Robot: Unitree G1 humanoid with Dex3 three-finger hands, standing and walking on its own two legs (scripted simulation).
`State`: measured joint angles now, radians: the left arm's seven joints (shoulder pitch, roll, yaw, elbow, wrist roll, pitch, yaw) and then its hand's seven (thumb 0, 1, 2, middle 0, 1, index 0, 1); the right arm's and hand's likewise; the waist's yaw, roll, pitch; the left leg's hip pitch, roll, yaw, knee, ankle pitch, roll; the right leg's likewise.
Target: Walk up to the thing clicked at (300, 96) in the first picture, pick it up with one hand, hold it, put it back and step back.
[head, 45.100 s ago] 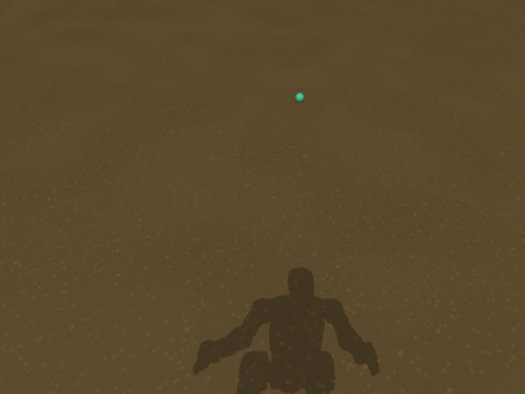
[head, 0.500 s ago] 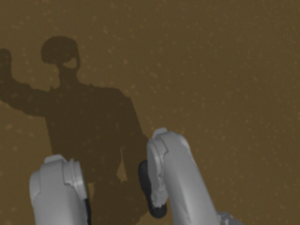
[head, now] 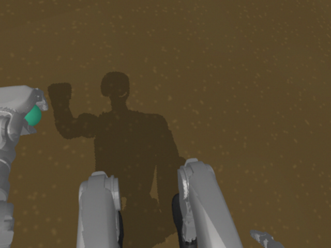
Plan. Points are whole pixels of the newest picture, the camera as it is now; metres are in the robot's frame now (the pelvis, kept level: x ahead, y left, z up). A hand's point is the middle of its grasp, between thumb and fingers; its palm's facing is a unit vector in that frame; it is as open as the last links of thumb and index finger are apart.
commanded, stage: lift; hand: left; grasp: from above
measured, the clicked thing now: (26, 114) +0.47 +0.30 -0.13
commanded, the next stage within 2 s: hold in 1.16 s
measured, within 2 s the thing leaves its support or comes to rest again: neither
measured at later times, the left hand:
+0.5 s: hand out of the picture +0.37 +0.26 +0.10, palm faces -0.43 -0.12 -0.89, open 7.9 cm
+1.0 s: hand out of the picture +0.37 +0.24 +0.22, palm faces -0.41 -0.11 -0.90, open 7.8 cm
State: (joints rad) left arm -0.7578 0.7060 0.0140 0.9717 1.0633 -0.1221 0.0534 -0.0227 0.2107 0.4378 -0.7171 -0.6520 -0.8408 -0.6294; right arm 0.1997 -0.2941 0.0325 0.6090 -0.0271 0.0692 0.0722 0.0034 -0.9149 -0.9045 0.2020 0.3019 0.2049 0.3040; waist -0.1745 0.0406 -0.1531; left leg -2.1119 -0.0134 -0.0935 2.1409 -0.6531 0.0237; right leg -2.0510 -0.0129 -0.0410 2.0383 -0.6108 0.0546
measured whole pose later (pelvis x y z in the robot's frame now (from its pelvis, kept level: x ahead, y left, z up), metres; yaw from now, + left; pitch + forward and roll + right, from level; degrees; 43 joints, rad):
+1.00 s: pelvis +0.05 -0.01 +0.29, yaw +4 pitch +13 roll -1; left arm -0.36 0.40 -0.16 0.85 1.00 0.02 0.15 -0.02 0.25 0.41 -0.67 -0.69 -0.82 -0.64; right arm 0.25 -0.25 -0.03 0.75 0.04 -0.03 -0.06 0.01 -0.91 -0.90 0.20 0.30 0.20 0.30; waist -0.07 0.03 -0.11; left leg -0.82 0.03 -0.01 1.04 -0.44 0.00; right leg -0.82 0.00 0.01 0.99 -0.40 0.02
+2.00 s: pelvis +0.09 -0.01 +0.35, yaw +3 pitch +4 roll +0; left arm -0.26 0.39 -0.21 0.68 0.99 0.02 0.00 -0.02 0.22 0.39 -0.74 -0.61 -0.88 -0.59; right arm 0.23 -0.26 -0.04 0.69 0.06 0.04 -0.04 0.01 -0.90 -0.90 0.20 0.30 0.20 0.30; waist -0.01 0.04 -0.06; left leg -0.39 0.01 0.02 0.63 -0.32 0.00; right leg -0.41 -0.01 0.03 0.62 -0.29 0.03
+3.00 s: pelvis +0.08 -0.01 +0.36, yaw +3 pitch +1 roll +0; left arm -0.23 0.39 -0.22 0.61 0.99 0.02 -0.05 -0.02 0.24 0.40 -0.70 -0.64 -0.85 -0.61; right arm 0.19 -0.25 -0.02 0.67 0.07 0.05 -0.06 0.01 -0.91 -0.90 0.20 0.30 0.20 0.30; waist 0.01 0.04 -0.01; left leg -0.26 0.01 0.03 0.50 -0.25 0.00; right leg -0.29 -0.02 0.04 0.51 -0.23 0.02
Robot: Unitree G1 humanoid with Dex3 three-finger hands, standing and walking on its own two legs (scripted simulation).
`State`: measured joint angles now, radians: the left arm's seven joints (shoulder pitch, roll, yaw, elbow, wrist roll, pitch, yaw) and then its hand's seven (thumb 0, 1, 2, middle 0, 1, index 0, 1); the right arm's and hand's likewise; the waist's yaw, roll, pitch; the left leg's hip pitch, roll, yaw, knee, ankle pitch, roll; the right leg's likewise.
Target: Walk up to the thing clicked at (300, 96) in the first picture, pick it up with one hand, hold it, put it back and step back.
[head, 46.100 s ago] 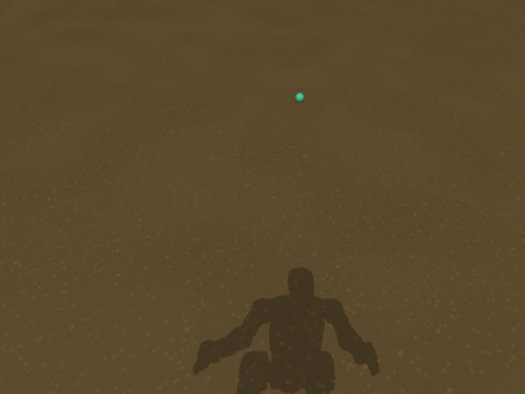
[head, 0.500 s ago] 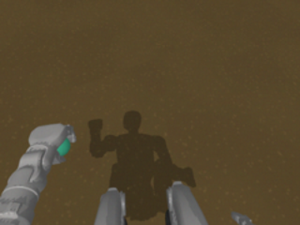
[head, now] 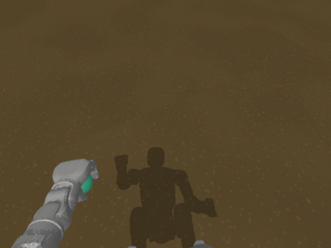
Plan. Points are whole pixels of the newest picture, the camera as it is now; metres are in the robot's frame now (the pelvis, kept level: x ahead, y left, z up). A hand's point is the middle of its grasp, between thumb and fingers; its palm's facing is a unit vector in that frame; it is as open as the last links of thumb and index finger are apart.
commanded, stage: lift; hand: left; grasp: from above
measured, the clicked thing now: (81, 183) +0.35 +0.23 -0.09
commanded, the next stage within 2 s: hold in 0.16 s
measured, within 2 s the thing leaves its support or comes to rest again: neither
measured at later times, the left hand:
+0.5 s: hand (69, 172) +0.35 +0.23 -0.02, palm faces -0.44 -0.07 -0.89, open 7.8 cm
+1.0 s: hand (70, 171) +0.34 +0.22 +0.01, palm faces -0.44 -0.06 -0.90, open 7.7 cm
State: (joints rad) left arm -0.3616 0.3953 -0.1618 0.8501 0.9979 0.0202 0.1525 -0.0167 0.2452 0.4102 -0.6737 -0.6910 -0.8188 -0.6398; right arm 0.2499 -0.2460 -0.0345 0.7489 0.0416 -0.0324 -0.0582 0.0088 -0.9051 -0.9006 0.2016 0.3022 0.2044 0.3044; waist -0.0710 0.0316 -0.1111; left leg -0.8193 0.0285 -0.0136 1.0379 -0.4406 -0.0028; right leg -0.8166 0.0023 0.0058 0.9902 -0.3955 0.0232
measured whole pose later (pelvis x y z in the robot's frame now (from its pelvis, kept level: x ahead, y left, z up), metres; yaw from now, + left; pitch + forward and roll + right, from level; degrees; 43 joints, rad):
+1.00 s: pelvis +0.03 +0.00 +0.05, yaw -1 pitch +4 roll +0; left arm -0.26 0.39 -0.21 0.68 0.99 0.02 0.00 -0.02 0.22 0.39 -0.74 -0.61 -0.88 -0.59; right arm 0.23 -0.26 -0.04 0.69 0.06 0.04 -0.04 0.01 -0.90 -0.90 0.20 0.30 0.20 0.30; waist -0.01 0.04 -0.06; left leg -0.39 0.01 0.02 0.63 -0.32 0.00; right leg -0.41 -0.01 0.03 0.62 -0.29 0.03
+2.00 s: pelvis +0.03 +0.00 +0.07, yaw -1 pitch +1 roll +0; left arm -0.23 0.39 -0.22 0.61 0.99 0.02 -0.05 -0.02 0.24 0.40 -0.70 -0.64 -0.85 -0.61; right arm 0.19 -0.25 -0.02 0.67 0.07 0.05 -0.06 0.01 -0.91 -0.90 0.20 0.30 0.20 0.30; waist 0.01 0.04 -0.01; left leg -0.26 0.01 0.03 0.50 -0.25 0.00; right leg -0.29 -0.02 0.04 0.51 -0.23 0.02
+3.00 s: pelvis -0.02 +0.01 -0.10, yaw +0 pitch +28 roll -2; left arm -0.68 0.45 -0.08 1.20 1.16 -0.05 0.34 -0.01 0.25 0.46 -0.64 -0.70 -0.81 -0.67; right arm 0.25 -0.27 -0.07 0.72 -0.02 0.01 -0.02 0.01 -0.90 -0.90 0.20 0.30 0.20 0.30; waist -0.13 0.03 -0.18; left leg -1.40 0.02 -0.03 1.47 -0.57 0.00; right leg -1.39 0.00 0.01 1.42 -0.52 0.03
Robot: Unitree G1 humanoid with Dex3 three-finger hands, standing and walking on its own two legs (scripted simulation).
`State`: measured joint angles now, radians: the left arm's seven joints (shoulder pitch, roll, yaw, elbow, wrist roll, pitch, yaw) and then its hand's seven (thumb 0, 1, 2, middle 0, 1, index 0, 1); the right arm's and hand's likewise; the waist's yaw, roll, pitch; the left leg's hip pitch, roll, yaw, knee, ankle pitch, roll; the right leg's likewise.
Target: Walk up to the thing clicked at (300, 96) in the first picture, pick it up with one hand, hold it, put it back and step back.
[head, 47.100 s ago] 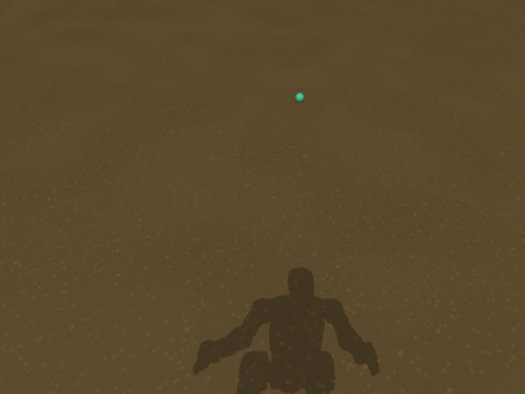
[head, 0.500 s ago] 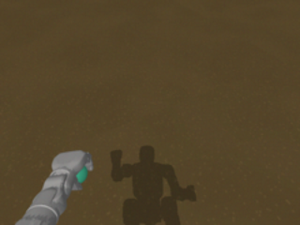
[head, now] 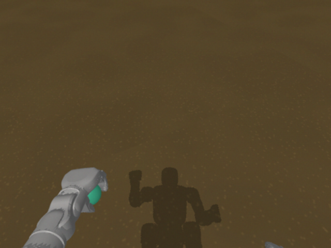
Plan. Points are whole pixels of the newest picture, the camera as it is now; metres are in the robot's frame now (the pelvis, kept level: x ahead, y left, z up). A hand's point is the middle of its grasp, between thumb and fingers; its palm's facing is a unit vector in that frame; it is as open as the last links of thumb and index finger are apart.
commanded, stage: hold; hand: left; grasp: from above
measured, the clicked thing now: (89, 193) +0.32 +0.23 -0.06
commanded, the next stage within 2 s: crouch in 1.16 s
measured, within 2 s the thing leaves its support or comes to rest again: neither
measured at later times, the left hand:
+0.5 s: hand (88, 201) +0.28 +0.21 -0.03, palm faces -0.43 -0.07 -0.90, open 7.7 cm
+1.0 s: hand (86, 198) +0.29 +0.22 -0.03, palm faces -0.45 -0.06 -0.89, open 7.7 cm
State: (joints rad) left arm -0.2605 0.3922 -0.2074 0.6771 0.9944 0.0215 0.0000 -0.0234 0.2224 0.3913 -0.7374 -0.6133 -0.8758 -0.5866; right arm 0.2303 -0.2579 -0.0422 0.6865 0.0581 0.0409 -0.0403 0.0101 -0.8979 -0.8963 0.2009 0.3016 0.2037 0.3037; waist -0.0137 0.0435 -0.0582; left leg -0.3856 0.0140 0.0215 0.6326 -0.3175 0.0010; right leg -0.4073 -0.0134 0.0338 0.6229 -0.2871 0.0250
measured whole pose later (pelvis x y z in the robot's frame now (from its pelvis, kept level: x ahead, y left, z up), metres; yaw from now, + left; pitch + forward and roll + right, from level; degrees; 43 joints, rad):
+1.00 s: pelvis +0.00 +0.00 +0.01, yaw +0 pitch +1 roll +0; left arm -0.23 0.39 -0.22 0.61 0.99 0.02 -0.05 -0.02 0.24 0.40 -0.70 -0.64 -0.85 -0.61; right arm 0.19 -0.25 -0.02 0.67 0.07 0.05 -0.06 0.01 -0.91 -0.90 0.20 0.30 0.20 0.30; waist 0.01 0.04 -0.01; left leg -0.26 0.01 0.03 0.50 -0.25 0.00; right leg -0.29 -0.02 0.04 0.51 -0.23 0.02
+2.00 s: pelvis -0.05 +0.00 -0.15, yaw +0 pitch +28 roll -2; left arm -0.68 0.45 -0.08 1.20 1.16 -0.05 0.34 -0.01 0.25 0.46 -0.64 -0.70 -0.81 -0.67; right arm 0.25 -0.27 -0.07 0.72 -0.02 0.01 -0.02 0.01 -0.90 -0.90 0.20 0.30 0.20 0.30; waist -0.13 0.03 -0.18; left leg -1.40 0.02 -0.03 1.47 -0.57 0.00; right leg -1.39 0.00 0.01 1.42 -0.52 0.03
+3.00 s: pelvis -0.08 +0.00 -0.39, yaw -3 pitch +36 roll -7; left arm -1.02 0.75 0.11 1.48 1.29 -0.21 0.36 -0.03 0.24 0.40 -0.70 -0.63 -0.88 -0.60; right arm 0.20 -0.27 0.03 0.74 -0.13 -0.06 0.14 0.00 -0.91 -0.90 0.20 0.30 0.21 0.30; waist -0.27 -0.01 -0.06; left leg -2.22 -0.01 -0.11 2.28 -0.69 -0.01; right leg -2.18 0.00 -0.05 2.19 -0.64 0.04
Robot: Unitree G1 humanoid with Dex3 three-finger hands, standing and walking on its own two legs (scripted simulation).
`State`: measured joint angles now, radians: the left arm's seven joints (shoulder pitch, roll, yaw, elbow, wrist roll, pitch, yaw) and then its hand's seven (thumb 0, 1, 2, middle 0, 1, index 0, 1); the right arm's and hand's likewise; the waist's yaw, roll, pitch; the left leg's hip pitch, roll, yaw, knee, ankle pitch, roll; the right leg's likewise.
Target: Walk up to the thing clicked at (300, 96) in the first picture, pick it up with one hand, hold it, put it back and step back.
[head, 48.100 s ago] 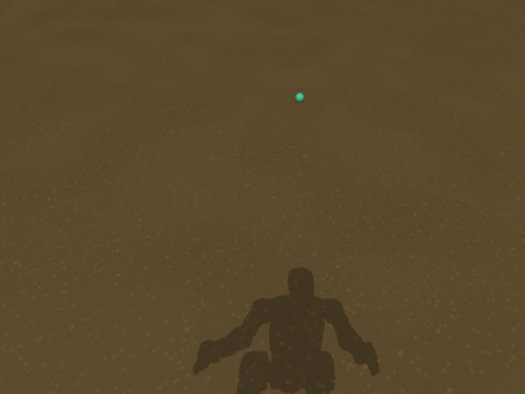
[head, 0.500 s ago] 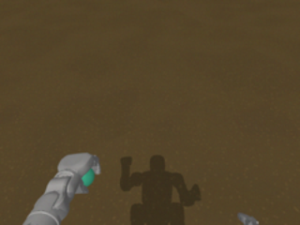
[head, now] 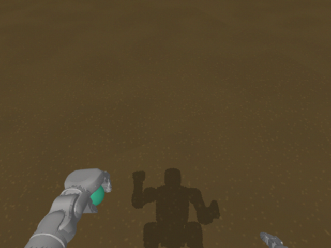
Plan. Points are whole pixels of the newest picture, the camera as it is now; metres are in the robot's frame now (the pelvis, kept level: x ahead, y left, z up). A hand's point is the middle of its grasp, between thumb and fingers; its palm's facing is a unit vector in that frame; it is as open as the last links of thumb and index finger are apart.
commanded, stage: hold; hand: left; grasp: from above
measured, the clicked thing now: (92, 194) +0.31 +0.23 -0.06
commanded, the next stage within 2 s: crouch in 0.16 s
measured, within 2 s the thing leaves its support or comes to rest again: neither
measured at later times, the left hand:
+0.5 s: hand (90, 198) +0.30 +0.23 -0.05, palm faces -0.46 -0.06 -0.89, open 7.8 cm
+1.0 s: hand (108, 209) +0.35 +0.24 -0.28, palm faces -0.41 +0.03 -0.91, open 7.7 cm
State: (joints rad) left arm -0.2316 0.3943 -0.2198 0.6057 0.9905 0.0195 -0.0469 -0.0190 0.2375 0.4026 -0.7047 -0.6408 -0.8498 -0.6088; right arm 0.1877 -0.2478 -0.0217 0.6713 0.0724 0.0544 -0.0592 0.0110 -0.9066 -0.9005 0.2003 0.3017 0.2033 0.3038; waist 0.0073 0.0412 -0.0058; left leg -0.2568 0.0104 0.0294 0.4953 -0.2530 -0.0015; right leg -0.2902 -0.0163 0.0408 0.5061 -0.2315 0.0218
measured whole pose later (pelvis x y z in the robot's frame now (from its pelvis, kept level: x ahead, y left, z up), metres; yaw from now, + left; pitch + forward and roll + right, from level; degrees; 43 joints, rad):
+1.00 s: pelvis -0.05 +0.01 -0.16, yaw +1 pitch +28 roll -2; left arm -0.68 0.45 -0.08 1.20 1.16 -0.05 0.34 -0.01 0.25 0.46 -0.64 -0.70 -0.81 -0.67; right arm 0.25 -0.27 -0.07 0.72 -0.02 0.01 -0.02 0.01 -0.90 -0.90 0.20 0.30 0.20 0.30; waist -0.13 0.03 -0.18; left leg -1.40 0.02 -0.03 1.47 -0.57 0.00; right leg -1.39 0.00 0.01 1.42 -0.52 0.03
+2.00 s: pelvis -0.08 +0.00 -0.40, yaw -3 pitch +36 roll -7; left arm -1.02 0.75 0.11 1.48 1.29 -0.21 0.36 -0.03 0.24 0.40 -0.70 -0.63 -0.88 -0.60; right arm 0.20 -0.27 0.03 0.74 -0.13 -0.06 0.14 0.00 -0.91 -0.90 0.20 0.30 0.21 0.30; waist -0.27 -0.01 -0.06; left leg -2.22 -0.01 -0.11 2.28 -0.69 -0.01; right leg -2.18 0.00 -0.05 2.19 -0.64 0.04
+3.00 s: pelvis -0.08 +0.01 -0.46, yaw -8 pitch +32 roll -12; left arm -1.07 0.92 0.14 1.61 1.32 -0.22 0.46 -0.04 0.26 0.32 -0.75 -0.54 -0.93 -0.53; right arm 0.16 -0.31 0.17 0.70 -0.19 -0.11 0.17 0.00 -0.90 -0.90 0.20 0.30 0.21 0.30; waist -0.35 -0.06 0.08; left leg -2.36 -0.02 -0.19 2.50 -0.72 0.00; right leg -2.28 0.02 -0.10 2.34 -0.64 0.06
